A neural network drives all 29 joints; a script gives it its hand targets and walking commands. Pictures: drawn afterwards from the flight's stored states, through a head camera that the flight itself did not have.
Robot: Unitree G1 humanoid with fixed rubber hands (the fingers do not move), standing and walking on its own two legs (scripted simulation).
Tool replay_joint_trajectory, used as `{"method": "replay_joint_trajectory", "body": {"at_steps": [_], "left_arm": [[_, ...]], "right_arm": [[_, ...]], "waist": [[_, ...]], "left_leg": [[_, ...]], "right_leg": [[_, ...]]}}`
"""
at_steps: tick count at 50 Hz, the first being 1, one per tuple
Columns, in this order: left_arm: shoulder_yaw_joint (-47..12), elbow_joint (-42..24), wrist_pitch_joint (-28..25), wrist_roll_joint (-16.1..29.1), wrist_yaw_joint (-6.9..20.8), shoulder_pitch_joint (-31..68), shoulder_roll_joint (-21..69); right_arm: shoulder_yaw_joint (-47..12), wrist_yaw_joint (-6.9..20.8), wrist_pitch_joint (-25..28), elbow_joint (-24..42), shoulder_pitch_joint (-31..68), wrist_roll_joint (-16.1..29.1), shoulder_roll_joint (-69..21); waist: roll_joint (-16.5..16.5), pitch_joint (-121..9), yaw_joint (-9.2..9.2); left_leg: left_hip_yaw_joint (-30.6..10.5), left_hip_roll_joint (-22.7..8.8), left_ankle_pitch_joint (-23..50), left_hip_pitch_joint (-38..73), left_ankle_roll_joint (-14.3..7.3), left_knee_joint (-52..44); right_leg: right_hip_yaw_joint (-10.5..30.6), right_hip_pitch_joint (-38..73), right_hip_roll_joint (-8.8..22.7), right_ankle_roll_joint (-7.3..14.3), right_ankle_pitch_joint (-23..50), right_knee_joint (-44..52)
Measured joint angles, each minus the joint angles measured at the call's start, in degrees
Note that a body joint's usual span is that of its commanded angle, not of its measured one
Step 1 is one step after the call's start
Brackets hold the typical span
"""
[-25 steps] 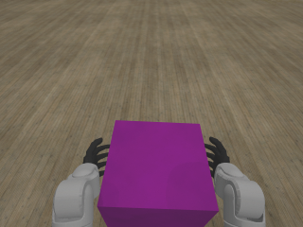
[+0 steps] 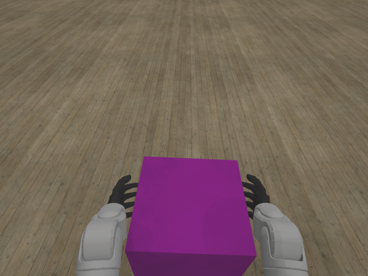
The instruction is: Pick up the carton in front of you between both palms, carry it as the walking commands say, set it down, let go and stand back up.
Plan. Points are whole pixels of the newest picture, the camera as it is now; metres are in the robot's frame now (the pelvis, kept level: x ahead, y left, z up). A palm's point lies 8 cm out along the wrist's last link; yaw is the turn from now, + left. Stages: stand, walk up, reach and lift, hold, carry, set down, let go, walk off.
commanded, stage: carry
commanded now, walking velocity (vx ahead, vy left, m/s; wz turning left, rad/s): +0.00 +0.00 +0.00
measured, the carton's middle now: (187, 226) +0.26 +0.00 -0.02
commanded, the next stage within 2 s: hold in 0.96 s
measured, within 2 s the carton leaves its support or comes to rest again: neither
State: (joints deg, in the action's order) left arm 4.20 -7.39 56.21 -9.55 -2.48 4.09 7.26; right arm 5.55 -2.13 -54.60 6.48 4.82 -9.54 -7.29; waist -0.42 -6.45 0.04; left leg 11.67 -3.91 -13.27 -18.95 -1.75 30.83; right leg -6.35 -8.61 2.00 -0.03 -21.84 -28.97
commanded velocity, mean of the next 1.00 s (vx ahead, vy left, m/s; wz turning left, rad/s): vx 0.00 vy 0.00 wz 0.00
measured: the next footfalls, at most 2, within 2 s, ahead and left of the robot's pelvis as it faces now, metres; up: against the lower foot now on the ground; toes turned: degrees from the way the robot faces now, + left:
none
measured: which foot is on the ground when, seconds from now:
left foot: down 0.00-1.00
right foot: down 0.00-1.00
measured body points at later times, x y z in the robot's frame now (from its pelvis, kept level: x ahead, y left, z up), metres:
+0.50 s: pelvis -0.03 +0.01 +0.00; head -0.04 +0.01 +0.45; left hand +0.27 +0.16 +0.03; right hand +0.27 -0.15 +0.04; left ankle +0.03 +0.10 -0.73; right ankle -0.07 -0.11 -0.73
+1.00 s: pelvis -0.03 +0.01 +0.00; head -0.05 +0.01 +0.45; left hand +0.26 +0.16 +0.03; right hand +0.27 -0.15 +0.03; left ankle +0.03 +0.10 -0.73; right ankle -0.07 -0.11 -0.73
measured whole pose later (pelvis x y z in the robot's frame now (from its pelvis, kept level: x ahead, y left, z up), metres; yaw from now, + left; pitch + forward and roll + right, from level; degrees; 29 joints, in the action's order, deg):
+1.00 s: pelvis -0.03 +0.01 +0.00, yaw +0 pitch +2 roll +0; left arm 7.9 6.9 43.0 -12.5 -1.2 9.1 7.7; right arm 9.4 -0.9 -41.5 -8.1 10.3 -12.6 -7.8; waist -0.4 -5.5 0.1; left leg 11.9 -3.7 -9.8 -21.3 -2.8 29.2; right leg -6.2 -12.3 2.2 -0.1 -19.7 -30.2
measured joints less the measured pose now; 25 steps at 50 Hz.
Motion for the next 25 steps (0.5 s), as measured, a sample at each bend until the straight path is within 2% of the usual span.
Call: {"method": "replay_joint_trajectory", "body": {"at_steps": [13,18,25], "left_arm": [[4.23,17.76,-14.90,-3.70,1.50,5.78,0.47],[4.63,16.85,-17.07,-3.39,1.48,6.30,0.55],[3.58,12.78,-13.95,-2.62,1.23,5.02,0.39]], "right_arm": [[4.57,1.33,14.88,-17.72,5.85,-3.82,-0.56],[4.71,1.24,16.81,-16.77,6.54,-3.56,-0.68],[3.56,1.11,13.92,-13.16,5.46,-2.68,-0.53]], "waist": [[0.32,1.98,0.16],[0.32,2.75,0.14],[-0.09,1.61,-0.01]], "left_leg": [[0.04,0.01,2.89,-0.98,-0.59,-1.82],[0.15,0.11,3.45,-1.71,-0.86,-2.04],[0.31,0.28,3.31,-2.15,-1.00,-1.83]], "right_leg": [[-0.06,-1.75,-0.13,0.06,2.16,0.18],[0.02,-2.80,-0.01,-0.01,2.44,-0.24],[0.18,-3.48,0.25,-0.13,2.09,-0.89]]}}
